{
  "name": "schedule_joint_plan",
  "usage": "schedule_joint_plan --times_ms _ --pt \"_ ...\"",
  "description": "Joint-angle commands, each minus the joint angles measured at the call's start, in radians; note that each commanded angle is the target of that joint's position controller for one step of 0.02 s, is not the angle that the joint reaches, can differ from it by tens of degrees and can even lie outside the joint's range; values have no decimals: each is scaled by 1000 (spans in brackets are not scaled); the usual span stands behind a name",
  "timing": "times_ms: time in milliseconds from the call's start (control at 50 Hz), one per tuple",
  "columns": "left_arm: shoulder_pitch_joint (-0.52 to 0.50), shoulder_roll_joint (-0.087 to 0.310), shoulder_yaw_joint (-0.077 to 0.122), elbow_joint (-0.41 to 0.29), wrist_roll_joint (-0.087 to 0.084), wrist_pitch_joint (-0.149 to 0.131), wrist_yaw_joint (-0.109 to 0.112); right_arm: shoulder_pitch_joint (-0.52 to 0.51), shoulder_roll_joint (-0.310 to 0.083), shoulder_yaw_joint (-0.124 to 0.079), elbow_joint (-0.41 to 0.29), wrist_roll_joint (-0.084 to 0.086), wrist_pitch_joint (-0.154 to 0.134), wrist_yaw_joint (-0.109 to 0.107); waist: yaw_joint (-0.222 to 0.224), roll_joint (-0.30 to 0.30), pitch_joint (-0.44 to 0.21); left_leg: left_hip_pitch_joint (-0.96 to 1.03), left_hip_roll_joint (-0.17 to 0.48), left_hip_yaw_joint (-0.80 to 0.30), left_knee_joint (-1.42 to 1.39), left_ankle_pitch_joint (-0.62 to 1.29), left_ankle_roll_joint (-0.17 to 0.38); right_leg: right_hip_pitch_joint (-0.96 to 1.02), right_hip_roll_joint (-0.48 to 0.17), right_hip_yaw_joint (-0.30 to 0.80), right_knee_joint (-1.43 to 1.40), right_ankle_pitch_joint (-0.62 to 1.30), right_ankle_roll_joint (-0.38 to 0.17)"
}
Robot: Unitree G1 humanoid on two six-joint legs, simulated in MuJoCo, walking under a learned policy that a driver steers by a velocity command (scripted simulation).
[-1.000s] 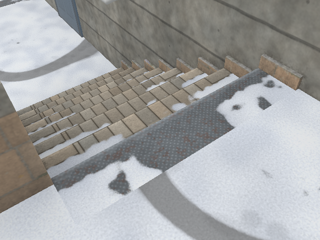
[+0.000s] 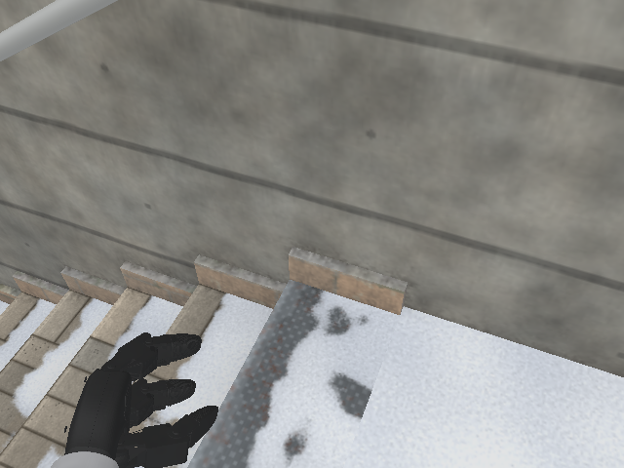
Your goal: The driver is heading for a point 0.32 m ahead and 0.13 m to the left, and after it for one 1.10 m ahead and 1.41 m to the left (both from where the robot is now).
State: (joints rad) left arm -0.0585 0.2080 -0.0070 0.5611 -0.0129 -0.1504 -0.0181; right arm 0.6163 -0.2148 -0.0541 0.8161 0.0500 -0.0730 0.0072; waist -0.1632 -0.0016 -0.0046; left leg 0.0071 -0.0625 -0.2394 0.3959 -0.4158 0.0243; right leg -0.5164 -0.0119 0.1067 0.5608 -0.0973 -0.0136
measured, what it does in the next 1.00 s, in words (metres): walks ahead, turning left: right foot, then left foot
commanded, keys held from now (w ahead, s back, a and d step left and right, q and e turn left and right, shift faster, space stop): w+q+shift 1.00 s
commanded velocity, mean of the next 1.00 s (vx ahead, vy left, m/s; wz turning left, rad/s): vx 0.85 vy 0.16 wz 0.92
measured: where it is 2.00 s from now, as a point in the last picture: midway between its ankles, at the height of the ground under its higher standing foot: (21, 378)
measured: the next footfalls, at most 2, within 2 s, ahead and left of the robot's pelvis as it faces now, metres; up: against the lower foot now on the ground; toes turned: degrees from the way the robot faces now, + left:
right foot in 0.02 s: +0.18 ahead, -0.15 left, +0.00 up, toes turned +7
left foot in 0.44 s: +0.41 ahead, +0.18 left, +0.00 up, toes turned +24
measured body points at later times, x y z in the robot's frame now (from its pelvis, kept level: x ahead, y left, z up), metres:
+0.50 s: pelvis +0.32 +0.09 -0.03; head +0.35 +0.10 +0.41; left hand +0.30 +0.43 -0.12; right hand +0.57 -0.12 -0.12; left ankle +0.37 +0.17 -0.73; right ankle +0.25 -0.13 -0.61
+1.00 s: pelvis +0.67 +0.25 -0.10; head +0.64 +0.25 +0.35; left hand +0.59 +0.59 -0.14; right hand +0.90 +0.07 -0.21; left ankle +0.39 +0.16 -0.72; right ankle +0.84 +0.24 -0.84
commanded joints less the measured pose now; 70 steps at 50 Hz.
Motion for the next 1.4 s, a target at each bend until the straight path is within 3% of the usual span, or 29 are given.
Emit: schedule_joint_plan --times_ms 20,40,60,100,120,160,200,220,320,360,420,440,460,480,520,620,720,820,900,940,980,1020,1040,1060,1100,1140,1220,1340,1400 --pt "311 243 112 -13 10 -6 38 -193 -160 -30 -128 4 8 -5 318 118 -81 -458 10 -49 385 372 27 650 -92 66 -63 48 -36" --pt "513 340 130 12 12 14 53 -140 -55 -4 -173 -55 14 -10 308 -152 -290 -651 -58 26 719 -204 -7 945 -364 363 2 362 -46" --pt "546 367 128 31 41 14 36 24 -71 8 -197 -16 10 -7 227 -384 -449 -817 -19 -16 968 -257 -28 1036 -577 861 -104 210 -232" --pt "440 209 93 25 29 42 52 -166 -154 -9 -214 -14 41 -8 240 -149 -177 -953 90 78 1091 -58 -55 802 -449 526 -157 70 -198" --pt "413 150 80 60 1 45 37 -230 -102 7 -222 -16 31 0 234 -170 -132 -948 164 145 1008 31 -9 687 -324 325 -229 -422 -147" --pt "328 145 73 82 20 51 33 -313 -69 12 -263 -20 38 19 193 -201 38 -878 189 159 953 103 -8 434 -271 203 -338 -426 -133" --pt "322 143 73 116 23 38 25 -349 -66 14 -285 -11 53 19 168 -139 75 -874 223 144 926 123 3 379 -295 130 -377 -286 -149" --pt "352 206 87 139 -3 53 60 -327 -122 -1 -286 -60 79 51 123 30 204 -914 176 79 876 146 9 392 -344 91 -229 429 -119" --pt "241 302 107 133 18 42 72 -408 -146 -9 -287 -48 74 111 113 -79 40 -430 106 298 408 544 -7 224 -220 -253 -293 223 -46" --pt "251 454 158 141 11 70 117 -316 -203 -34 -278 -57 101 157 -16 -35 -31 -335 58 359 527 405 19 331 -268 -290 -96 800 -43" --pt "143 411 158 85 -26 78 119 29 -355 -101 -175 -17 108 128 -214 -126 -115 124 8 323 401 250 144 122 -199 -259 507 821 -52" --pt "169 271 116 93 -12 63 108 -32 -336 -89 -161 -13 99 109 -167 203 44 162 35 179 155 440 272 -102 11 -245 951 -247 -18" --pt "402 103 56 78 48 62 97 -240 -368 -49 -259 -43 75 113 137 388 -6 170 178 -243 244 864 411 -361 55 -121 1168 -662 -11" --pt "427 178 57 49 23 51 99 -264 -386 -67 -318 -68 67 110 108 344 -208 180 265 -529 -30 494 522 -323 65 8 1070 -542 -50" --pt "277 303 93 36 7 50 98 -323 -293 -65 -322 -35 32 103 152 77 -23 -57 205 -466 -83 268 413 -303 2 43 822 -372 -44" --pt "162 244 74 -6 67 67 77 -302 -237 -39 -305 -15 -18 42 152 -172 -20 -188 234 -493 -33 347 303 -247 -66 109 491 -147 38" --pt "119 274 85 -6 28 22 1 -231 -224 -19 -202 -22 6 -16 115 25 -47 -78 86 -310 136 461 244 -301 -33 116 307 229 5" --pt "-53 134 51 -69 73 -14 -46 -152 -181 -5 -149 -18 54 -46 53 72 40 -352 -18 -271 238 275 189 -37 52 26 89 566 -44" --pt "-73 177 65 -106 16 -11 -6 -120 -166 -12 -119 13 66 -37 33 134 103 -324 -37 -316 281 221 161 145 56 31 -89 467 2" --pt "99 239 104 -46 -5 -1 -7 -163 -159 -11 -91 -37 91 -55 107 267 9 -217 -38 -335 474 340 151 263 -4 83 10 549 18" --pt "267 295 141 -7 4 13 19 -172 -140 10 -121 -37 98 -41 161 218 33 -21 -35 -323 686 493 120 239 -110 97 -283 413 40" --pt "546 312 159 123 9 11 -2 -151 -107 13 -99 -8 65 -13 267 51 -45 -273 -46 -235 1067 193 85 634 -180 104 -245 442 9" --pt "719 328 143 202 37 -1 -20 -144 5 37 -100 -25 25 15 307 -262 -85 -701 -182 -203 1442 -446 70 983 -195 59 169 809 24" --pt "746 307 129 213 32 10 -21 1 -43 23 -89 6 5 1 252 -436 -164 -905 -114 -173 1615 -428 37 1070 -263 144 284 940 13" --pt "665 279 146 231 18 29 -12 -98 -145 0 -135 58 -3 -54 227 -258 -132 -959 8 -27 1454 -90 22 794 -373 528 -120 -119 -123" --pt "531 194 103 241 4 11 3 -260 -134 -8 -173 49 27 -64 182 28 154 -975 70 -30 1268 152 42 418 -318 544 -160 -189 -138" --pt "538 217 112 314 -1 1 49 -242 -31 2 -180 -22 31 -16 109 -42 122 -769 90 -3 796 297 40 175 -201 201 38 251 -60" --pt "617 106 78 369 -32 50 105 -449 -5 5 -206 -36 36 56 146 -57 113 -265 -35 242 364 997 22 -125 -40 -95 174 178 22" --pt "566 187 105 382 -34 69 119 -303 -47 -27 -169 -50 66 57 84 -172 134 -135 -71 316 514 728 66 -133 -97 -106 420 469 21"
Keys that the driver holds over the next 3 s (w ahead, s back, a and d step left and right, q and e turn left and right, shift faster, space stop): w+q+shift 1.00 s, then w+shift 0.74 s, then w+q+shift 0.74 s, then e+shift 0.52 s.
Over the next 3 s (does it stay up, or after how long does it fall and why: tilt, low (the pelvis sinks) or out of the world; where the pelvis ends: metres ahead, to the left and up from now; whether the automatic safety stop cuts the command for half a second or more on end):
stays up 1.24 1.52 -0.88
